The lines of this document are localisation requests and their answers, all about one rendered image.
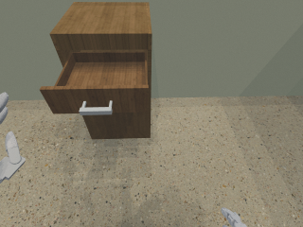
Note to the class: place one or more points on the robot left hand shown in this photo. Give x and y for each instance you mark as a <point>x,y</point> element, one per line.
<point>11,163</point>

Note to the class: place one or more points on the robot right hand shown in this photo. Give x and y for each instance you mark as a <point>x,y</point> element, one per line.
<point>233,218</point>

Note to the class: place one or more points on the cabinet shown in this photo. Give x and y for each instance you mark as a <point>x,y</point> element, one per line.
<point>109,27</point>

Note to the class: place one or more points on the drawer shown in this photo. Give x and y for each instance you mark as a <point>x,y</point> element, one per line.
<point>98,78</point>

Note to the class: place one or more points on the handle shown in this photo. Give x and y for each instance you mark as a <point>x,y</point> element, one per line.
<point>96,110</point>

